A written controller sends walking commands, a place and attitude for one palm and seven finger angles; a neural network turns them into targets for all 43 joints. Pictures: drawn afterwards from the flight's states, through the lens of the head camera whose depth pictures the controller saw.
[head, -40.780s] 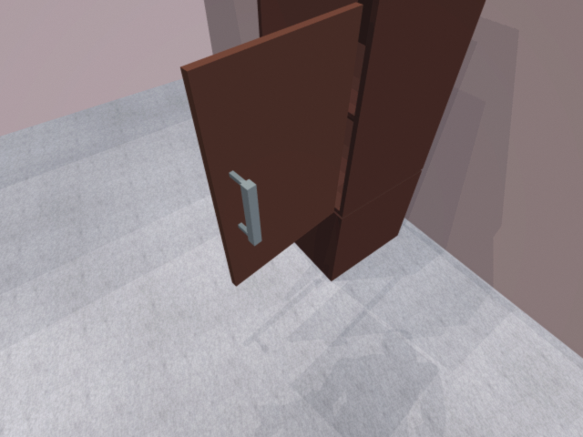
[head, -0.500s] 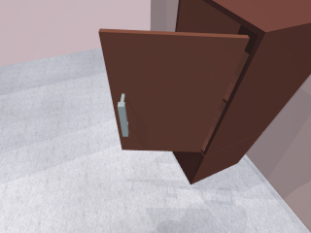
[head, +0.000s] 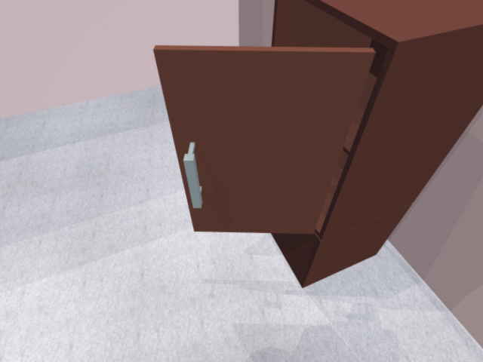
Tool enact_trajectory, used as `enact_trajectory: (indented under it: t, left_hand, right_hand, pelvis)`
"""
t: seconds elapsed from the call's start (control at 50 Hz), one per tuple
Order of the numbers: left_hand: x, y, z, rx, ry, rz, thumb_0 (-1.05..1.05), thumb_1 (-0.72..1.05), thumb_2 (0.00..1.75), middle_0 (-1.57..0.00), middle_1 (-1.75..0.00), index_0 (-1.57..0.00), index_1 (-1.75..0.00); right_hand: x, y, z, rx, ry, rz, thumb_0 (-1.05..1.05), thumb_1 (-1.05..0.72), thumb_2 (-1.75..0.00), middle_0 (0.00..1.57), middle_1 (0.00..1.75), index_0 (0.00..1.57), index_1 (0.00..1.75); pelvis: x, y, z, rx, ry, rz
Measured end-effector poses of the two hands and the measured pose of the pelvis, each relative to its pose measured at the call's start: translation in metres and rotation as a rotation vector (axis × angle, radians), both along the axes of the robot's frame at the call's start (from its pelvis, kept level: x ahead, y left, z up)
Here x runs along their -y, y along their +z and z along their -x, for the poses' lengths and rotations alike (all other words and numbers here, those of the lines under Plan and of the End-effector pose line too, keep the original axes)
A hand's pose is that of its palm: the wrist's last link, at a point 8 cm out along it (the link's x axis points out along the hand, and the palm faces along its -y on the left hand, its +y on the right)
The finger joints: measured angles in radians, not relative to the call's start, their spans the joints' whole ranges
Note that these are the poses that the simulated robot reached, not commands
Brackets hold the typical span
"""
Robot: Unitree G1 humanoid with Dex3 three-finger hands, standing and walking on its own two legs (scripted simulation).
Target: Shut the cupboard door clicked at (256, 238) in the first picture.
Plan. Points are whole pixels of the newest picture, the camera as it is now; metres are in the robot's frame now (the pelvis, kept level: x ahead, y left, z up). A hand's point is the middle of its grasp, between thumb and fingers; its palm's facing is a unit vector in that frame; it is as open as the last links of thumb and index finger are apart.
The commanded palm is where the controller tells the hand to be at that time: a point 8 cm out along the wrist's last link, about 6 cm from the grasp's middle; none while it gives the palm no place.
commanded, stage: look again from close up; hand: left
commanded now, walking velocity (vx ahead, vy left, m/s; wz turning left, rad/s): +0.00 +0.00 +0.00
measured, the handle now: (194, 176) +0.53 +0.15 -0.05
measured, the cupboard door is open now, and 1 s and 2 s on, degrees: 65 65 65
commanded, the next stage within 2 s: shuffle to correct the standing spot in 0.16 s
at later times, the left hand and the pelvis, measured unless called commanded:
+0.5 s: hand out of the picture +0.00 +0.15 -0.18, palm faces +0.01 -0.99 -0.17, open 7.4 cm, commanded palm none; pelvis +0.02 -0.02 +0.00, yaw +0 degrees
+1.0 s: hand out of the picture +0.07 +0.14 -0.18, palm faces +0.06 -0.99 -0.16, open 7.4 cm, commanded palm none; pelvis +0.09 -0.02 +0.00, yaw +0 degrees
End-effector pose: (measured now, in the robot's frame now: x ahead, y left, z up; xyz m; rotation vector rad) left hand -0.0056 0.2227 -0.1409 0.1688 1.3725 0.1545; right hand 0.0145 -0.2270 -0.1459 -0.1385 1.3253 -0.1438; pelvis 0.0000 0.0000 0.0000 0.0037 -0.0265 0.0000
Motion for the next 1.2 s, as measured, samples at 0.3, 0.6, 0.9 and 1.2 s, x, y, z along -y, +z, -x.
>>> enact_trajectory:
  t: [0.3, 0.6, 0.9, 1.2]
  left_hand:
    - [0.009, 0.001, -0.006, 0.016, -0.011, 0.01, 0.01, 0.91, 0.9, -0.2, -0.3, -0.2, -0.3]
    - [0.027, -0.013, -0.008, -0.082, 0.013, 0.042, 0.01, 0.91, 0.9, -0.2, -0.3, -0.2, -0.3]
    - [0.045, -0.024, -0.017, -0.203, 0.086, 0.091, 0.01, 0.91, 0.9, -0.2, -0.3, -0.2, -0.3]
    - [0.037, 0.006, -0.133, 0.133, 0.01, -0.047, 0.0, 0.91, 0.9, -0.2, -0.3, -0.19, -0.3]
  right_hand:
    - [0.012, 0.007, 0.004, -0.022, 0.012, 0.007, 0.01, -0.92, -0.9, 0.2, 0.3, 0.2, 0.3]
    - [0.016, -0.002, 0.002, -0.097, -0.034, -0.006, 0.0, -0.91, -0.9, 0.2, 0.3, 0.2, 0.3]
    - [0.029, 0.01, -0.122, 0.062, 0.021, 0.086, 0.01, -0.93, -0.9, 0.2, 0.3, 0.2, 0.3]
    - [0.051, 0.004, -0.15, 0.124, 0.047, 0.004, 0.0, -0.92, -0.9, 0.2, 0.3, 0.2, 0.3]
  pelvis:
    - [0.013, 0.004, 0.002, -0.01, -0.004, -0.004]
    - [0.028, -0.007, -0.033, -0.04, -0.01, -0.004]
    - [0.023, -0.01, -0.087, -0.02, -0.012, 0.014]
    - [0.057, -0.003, -0.077, -0.031, 0.003, -0.012]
